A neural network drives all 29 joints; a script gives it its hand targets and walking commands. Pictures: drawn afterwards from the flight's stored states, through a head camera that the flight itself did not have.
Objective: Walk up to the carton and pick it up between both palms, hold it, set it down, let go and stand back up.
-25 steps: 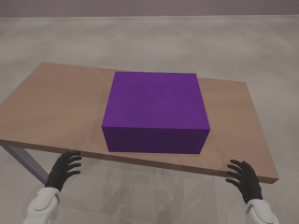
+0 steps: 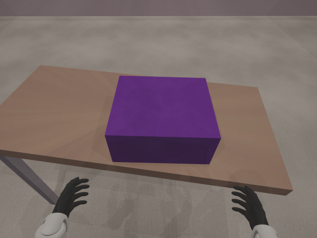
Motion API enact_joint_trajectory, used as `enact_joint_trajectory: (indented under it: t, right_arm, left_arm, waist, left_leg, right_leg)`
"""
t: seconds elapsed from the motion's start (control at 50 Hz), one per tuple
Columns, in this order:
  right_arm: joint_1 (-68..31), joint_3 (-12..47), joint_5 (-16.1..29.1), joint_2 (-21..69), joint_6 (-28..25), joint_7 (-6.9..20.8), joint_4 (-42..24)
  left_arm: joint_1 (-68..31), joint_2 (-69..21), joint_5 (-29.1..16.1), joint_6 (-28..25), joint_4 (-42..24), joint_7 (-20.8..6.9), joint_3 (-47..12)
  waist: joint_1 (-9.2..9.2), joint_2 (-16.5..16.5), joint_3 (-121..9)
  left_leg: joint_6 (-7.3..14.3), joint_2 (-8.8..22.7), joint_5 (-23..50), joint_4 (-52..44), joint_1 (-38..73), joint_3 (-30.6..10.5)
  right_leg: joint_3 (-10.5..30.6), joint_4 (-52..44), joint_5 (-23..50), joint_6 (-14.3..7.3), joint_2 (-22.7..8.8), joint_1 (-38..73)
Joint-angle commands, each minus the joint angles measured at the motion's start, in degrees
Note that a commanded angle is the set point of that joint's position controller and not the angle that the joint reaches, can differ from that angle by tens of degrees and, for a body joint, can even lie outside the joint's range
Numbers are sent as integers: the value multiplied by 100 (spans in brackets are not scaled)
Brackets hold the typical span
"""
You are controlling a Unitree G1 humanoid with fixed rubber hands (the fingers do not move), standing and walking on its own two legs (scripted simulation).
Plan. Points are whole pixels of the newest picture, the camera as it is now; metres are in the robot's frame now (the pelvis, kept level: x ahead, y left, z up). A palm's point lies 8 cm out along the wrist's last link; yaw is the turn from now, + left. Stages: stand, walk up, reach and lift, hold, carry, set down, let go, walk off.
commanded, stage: set down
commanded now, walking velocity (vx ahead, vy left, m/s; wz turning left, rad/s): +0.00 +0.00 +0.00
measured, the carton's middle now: (161, 117) +0.49 +0.03 -0.02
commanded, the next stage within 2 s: let go in 0.90 s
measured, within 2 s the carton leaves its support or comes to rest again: neither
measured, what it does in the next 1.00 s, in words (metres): stands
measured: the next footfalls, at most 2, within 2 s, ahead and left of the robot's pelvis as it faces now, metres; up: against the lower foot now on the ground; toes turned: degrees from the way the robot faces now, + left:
none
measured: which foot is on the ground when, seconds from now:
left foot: down 0.00-1.00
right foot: down 0.00-1.00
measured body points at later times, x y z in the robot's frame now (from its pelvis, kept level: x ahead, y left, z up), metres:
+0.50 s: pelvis +0.00 +0.00 +0.00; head +0.01 +0.01 +0.45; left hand +0.17 +0.24 -0.08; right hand +0.17 -0.22 -0.08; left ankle +0.00 +0.12 -0.74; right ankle -0.01 -0.10 -0.74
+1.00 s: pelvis +0.00 -0.01 +0.00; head +0.01 +0.00 +0.45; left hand +0.17 +0.22 -0.09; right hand +0.15 -0.23 -0.09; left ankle +0.00 +0.12 -0.74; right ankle -0.01 -0.10 -0.74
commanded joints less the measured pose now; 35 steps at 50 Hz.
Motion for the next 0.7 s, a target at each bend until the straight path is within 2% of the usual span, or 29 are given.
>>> enact_joint_trajectory:
  t: [0.0, 0.1, 0.12, 0.14, 0.16, 0.2, 0.24, 0.3, 0.38, 0.5, 0.52, 0.68]
  right_arm:
    - [-415, -327, -150, -619, -218, -10, -1153]
    - [-506, -452, -381, -500, -256, 111, -1264]
    - [-511, -463, -456, -485, -236, 118, -1142]
    - [-502, -460, -447, -429, -256, 115, -1233]
    - [-443, -436, -500, -393, -266, 116, -1098]
    - [-379, -415, -550, -420, -245, 109, -855]
    - [-281, -407, -583, -392, -300, 78, -796]
    - [-107, -330, -651, -430, -299, 26, -283]
    - [-108, -328, -678, -426, -300, -35, -245]
    - [-191, -326, -854, -416, -133, 12, -142]
    - [-278, -333, -832, -404, -138, 21, -364]
    - [-193, -437, -1102, -331, -194, 133, -325]
  left_arm:
    - [-646, 632, 60, -151, -1202, 75, 246]
    - [-663, 639, 142, -207, -1137, 278, 189]
    - [-645, 608, 154, -171, -931, 295, 135]
    - [-642, 600, 112, -173, -1062, 302, 144]
    - [-584, 542, 138, -146, -959, 299, 105]
    - [-499, 502, 218, -40, -712, 274, 158]
    - [-430, 483, 294, 13, -811, 251, 158]
    - [-136, 339, 536, 205, -511, 185, 269]
    - [-130, 218, 646, 419, -715, 124, 338]
    - [-163, 106, 894, 741, -710, 194, 317]
    - [-207, 121, 874, 743, -920, 218, 283]
    - [-286, 143, 929, 702, -899, 367, 202]
  waist:
    - [-77, 236, -488]
    - [-18, 251, -537]
    - [-34, 252, -464]
    - [8, 184, -642]
    - [-33, 161, -725]
    - [-9, 250, -771]
    - [-47, 230, -992]
    - [-44, 270, -875]
    - [-106, 247, -733]
    - [-131, 305, -344]
    - [-120, 260, -400]
    - [-159, 238, -630]
  left_leg:
    - [-135, -149, 1447, -134, 792, -138]
    - [-114, -101, 987, -144, 580, -94]
    - [-97, -73, 916, -151, 548, -97]
    - [-79, -95, 969, -133, 564, -90]
    - [-86, -101, 938, -111, 567, -78]
    - [-102, -87, 1155, -80, 657, -92]
    - [-109, -93, 1492, 6, 874, -96]
    - [-149, -118, 1745, 31, 1035, -93]
    - [-172, -130, 1885, -6, 1150, -82]
    - [-165, -81, 1464, -136, 1066, -57]
    - [-136, -84, 1375, -131, 1037, -44]
    - [-88, -52, 1158, -68, 932, -48]
  right_leg:
    - [232, -500, 649, 16, -8, -574]
    - [203, -405, 368, -3, -23, -657]
    - [223, -415, 319, -5, -17, -695]
    - [238, -377, 432, 16, -33, -668]
    - [247, -374, 489, 14, -44, -643]
    - [246, -365, 693, 22, -51, -646]
    - [235, -364, 990, 37, -33, -586]
    - [192, -414, 1208, 50, 1, -658]
    - [159, -503, 1295, 72, 21, -661]
    - [65, -606, 688, 13, 75, -794]
    - [94, -600, 661, 29, 55, -795]
    - [137, -486, 814, 16, -4, -888]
